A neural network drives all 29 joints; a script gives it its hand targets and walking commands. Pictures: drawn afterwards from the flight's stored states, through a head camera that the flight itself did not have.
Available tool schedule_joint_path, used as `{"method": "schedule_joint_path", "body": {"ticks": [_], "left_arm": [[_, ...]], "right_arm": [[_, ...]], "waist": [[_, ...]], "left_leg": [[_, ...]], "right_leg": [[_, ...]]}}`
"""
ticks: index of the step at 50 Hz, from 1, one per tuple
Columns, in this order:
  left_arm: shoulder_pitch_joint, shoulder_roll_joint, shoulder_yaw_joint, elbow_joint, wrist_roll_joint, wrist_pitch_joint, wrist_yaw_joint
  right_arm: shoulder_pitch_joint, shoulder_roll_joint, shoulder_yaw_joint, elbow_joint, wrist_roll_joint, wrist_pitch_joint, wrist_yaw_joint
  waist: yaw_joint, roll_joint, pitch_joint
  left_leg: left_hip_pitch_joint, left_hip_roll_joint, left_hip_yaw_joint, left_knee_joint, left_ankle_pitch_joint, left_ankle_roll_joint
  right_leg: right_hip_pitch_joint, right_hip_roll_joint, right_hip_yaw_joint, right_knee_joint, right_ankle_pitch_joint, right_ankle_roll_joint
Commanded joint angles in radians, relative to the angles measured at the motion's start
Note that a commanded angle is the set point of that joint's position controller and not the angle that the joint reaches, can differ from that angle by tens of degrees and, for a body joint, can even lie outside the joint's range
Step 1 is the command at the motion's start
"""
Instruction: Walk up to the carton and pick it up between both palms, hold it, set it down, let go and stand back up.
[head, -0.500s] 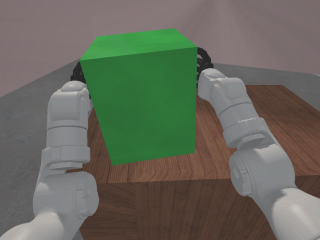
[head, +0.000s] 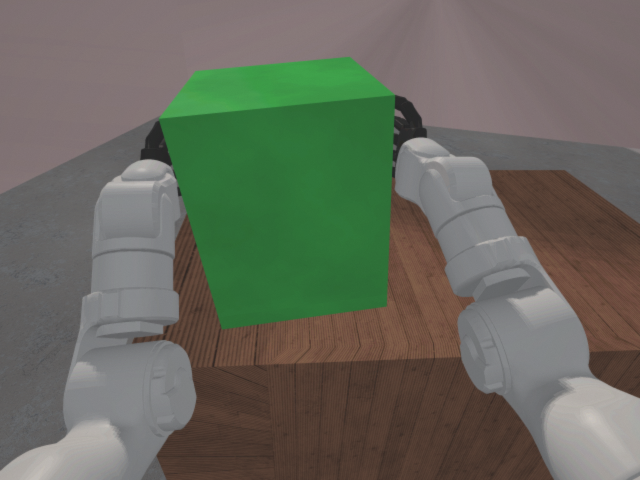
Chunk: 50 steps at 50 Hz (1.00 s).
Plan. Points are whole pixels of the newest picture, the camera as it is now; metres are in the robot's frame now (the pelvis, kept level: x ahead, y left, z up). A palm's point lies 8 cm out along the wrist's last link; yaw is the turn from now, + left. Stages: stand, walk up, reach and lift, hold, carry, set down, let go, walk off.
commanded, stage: hold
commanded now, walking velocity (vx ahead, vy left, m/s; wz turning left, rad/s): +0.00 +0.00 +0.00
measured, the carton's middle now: (289, 186) +0.40 +0.01 +0.25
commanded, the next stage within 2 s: none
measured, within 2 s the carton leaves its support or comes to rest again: neither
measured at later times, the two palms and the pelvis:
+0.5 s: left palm (158, 179) +0.38 +0.16 +0.28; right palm (408, 158) +0.38 -0.13 +0.30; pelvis +0.00 +0.00 +0.00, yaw +0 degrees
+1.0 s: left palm (158, 177) +0.38 +0.15 +0.28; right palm (410, 157) +0.38 -0.14 +0.30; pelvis +0.00 +0.00 +0.00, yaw +0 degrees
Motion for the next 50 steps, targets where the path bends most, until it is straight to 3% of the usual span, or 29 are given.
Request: {"method": "schedule_joint_path", "body": {"ticks": [1,7,14,18,20,28,32,36,38,43,48,49,50], "left_arm": [[-0.957,-0.592,-0.359,-0.226,-0.195,-0.104,-0.135],[-0.935,-0.605,-0.375,-0.231,-0.194,-0.092,-0.134],[-0.952,-0.617,-0.405,-0.284,-0.210,-0.100,-0.129],[-0.923,-0.597,-0.366,-0.223,-0.186,-0.088,-0.134],[-0.937,-0.616,-0.389,-0.250,-0.199,-0.092,-0.136],[-0.931,-0.602,-0.366,-0.243,-0.185,-0.090,-0.129],[-0.913,-0.590,-0.348,-0.218,-0.175,-0.089,-0.135],[-0.952,-0.614,-0.378,-0.223,-0.190,-0.093,-0.140],[-0.945,-0.614,-0.374,-0.213,-0.186,-0.091,-0.139],[-0.957,-0.626,-0.392,-0.242,-0.204,-0.105,-0.132],[-0.943,-0.613,-0.373,-0.215,-0.193,-0.099,-0.127],[-0.894,-0.650,-0.419,-0.280,-0.239,-0.099,-0.118],[-0.906,-0.643,-0.421,-0.289,-0.240,-0.091,-0.112]], "right_arm": [[-0.779,0.743,0.212,-0.339,0.167,-0.007,0.134],[-0.745,0.720,0.196,-0.324,0.157,-0.004,0.132],[-0.752,0.733,0.209,-0.360,0.166,-0.010,0.136],[-0.744,0.718,0.200,-0.329,0.155,0.002,0.133],[-0.754,0.721,0.199,-0.348,0.157,-0.005,0.136],[-0.757,0.727,0.215,-0.342,0.166,-0.003,0.137],[-0.749,0.720,0.209,-0.329,0.154,-0.004,0.133],[-0.755,0.706,0.178,-0.309,0.143,-0.007,0.138],[-0.742,0.705,0.170,-0.298,0.138,-0.007,0.140],[-0.765,0.722,0.190,-0.335,0.150,-0.012,0.140],[-0.776,0.722,0.203,-0.333,0.154,-0.011,0.140],[-0.730,0.719,0.216,-0.399,0.179,-0.007,0.140],[-0.736,0.713,0.220,-0.398,0.182,0.001,0.138]], "waist": [[0.007,0.040,-0.404],[-0.015,0.058,-0.381],[-0.014,0.060,-0.427],[-0.006,0.049,-0.347],[-0.017,0.057,-0.387],[0.011,0.044,-0.385],[0.007,0.033,-0.366],[-0.023,0.068,-0.354],[-0.022,0.071,-0.355],[-0.023,0.064,-0.420],[-0.005,0.044,-0.386],[-0.041,0.048,-0.485],[-0.028,0.060,-0.458]], "left_leg": [[0.018,-0.086,-0.021,-0.060,0.225,-0.040],[0.041,-0.083,-0.024,-0.058,0.239,-0.049],[0.051,-0.081,-0.031,-0.047,0.274,-0.054],[0.021,-0.082,-0.027,-0.070,0.214,-0.047],[0.036,-0.079,-0.027,-0.060,0.241,-0.052],[0.033,-0.083,-0.021,-0.057,0.243,-0.041],[0.025,-0.084,-0.022,-0.065,0.218,-0.037],[0.036,-0.076,-0.026,-0.062,0.223,-0.056],[0.036,-0.075,-0.025,-0.065,0.209,-0.054],[0.038,-0.079,-0.035,-0.053,0.251,-0.056],[0.032,-0.078,-0.030,-0.059,0.229,-0.050],[0.059,-0.073,-0.028,-0.052,0.256,-0.057],[0.056,-0.076,-0.028,-0.050,0.259,-0.060]], "right_leg": [[0.185,0.075,0.082,-0.005,0.210,0.064],[0.166,0.077,0.080,-0.009,0.219,0.061],[0.190,0.079,0.082,0.000,0.251,0.056],[0.172,0.076,0.079,-0.017,0.198,0.059],[0.171,0.080,0.080,-0.008,0.215,0.057],[0.177,0.081,0.083,-0.005,0.233,0.063],[0.187,0.074,0.085,-0.012,0.223,0.065],[0.156,0.080,0.080,-0.014,0.198,0.051],[0.153,0.075,0.082,-0.016,0.179,0.052],[0.186,0.078,0.083,0.005,0.246,0.056],[0.164,0.081,0.079,-0.010,0.200,0.053],[0.191,0.098,0.080,0.001,0.243,0.052],[0.175,0.095,0.078,-0.002,0.236,0.054]]}}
